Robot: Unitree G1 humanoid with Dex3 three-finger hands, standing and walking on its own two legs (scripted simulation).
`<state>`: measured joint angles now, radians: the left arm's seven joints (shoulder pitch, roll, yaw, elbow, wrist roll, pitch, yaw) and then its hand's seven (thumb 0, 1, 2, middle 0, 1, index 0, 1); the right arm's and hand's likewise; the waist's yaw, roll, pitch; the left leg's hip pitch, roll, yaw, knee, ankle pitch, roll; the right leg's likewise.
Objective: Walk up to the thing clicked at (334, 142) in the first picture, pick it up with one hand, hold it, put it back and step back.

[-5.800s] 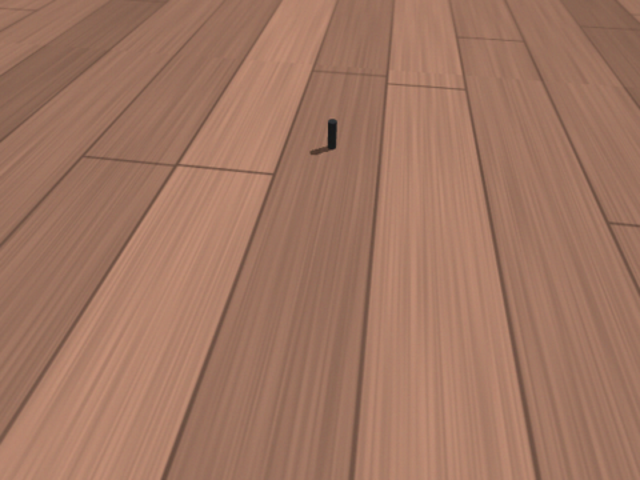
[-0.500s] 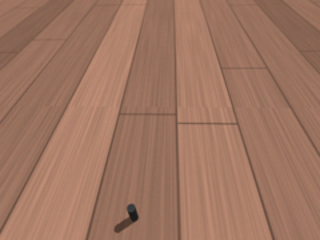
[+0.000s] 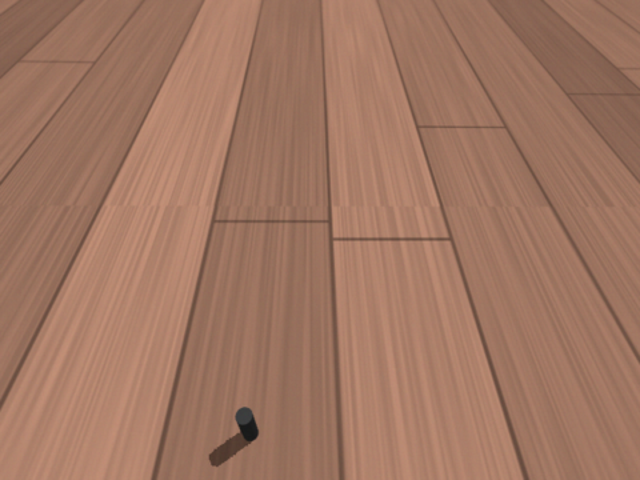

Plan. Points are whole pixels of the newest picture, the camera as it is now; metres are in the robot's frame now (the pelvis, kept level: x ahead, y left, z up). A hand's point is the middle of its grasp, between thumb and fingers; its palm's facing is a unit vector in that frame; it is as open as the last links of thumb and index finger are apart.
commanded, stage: walk up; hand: left
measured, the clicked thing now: (247, 424) +0.40 +0.21 -0.70
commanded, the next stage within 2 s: none
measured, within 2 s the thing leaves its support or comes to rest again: neither
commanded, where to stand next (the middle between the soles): +0.07 +0.00 m, yaw +2 degrees
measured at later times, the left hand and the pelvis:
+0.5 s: hand out of the picture +0.07 +0.26 -0.16, palm faces -0.02 -0.94 -0.34, open 7.4 cm; pelvis +0.00 +0.00 +0.00, yaw +0 degrees
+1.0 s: hand out of the picture +0.06 +0.27 -0.16, palm faces -0.04 -0.92 -0.39, open 7.4 cm; pelvis +0.07 -0.01 -0.01, yaw -1 degrees
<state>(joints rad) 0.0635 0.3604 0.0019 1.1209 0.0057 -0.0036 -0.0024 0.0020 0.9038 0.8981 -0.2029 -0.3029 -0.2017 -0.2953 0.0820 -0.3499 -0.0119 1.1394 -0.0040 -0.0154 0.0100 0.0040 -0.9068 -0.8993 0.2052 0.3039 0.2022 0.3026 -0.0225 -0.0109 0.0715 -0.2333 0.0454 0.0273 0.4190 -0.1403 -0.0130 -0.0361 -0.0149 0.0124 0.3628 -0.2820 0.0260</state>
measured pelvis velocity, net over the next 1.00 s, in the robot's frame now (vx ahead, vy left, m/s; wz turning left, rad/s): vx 0.07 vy -0.01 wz -0.01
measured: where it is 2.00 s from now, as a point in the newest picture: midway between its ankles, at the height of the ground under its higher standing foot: outside the picture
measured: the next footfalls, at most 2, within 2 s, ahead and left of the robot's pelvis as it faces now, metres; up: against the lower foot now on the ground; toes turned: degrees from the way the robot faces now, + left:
left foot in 1.02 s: +0.24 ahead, +0.10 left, +0.00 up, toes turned +2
right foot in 1.40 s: +0.11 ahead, -0.13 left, +0.00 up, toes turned -3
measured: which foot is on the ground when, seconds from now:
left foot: down 0.00-0.80, up 0.82-1.00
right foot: down 0.00-1.00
